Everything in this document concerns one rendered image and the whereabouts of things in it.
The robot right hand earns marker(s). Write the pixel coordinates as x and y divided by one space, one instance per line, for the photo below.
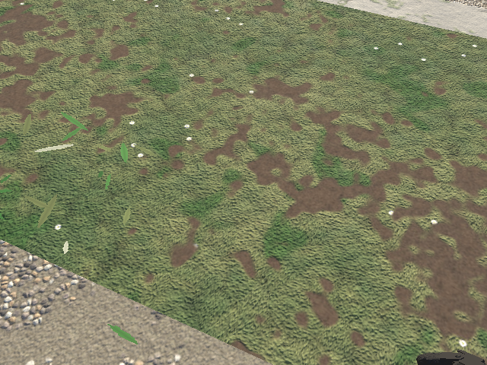
449 358

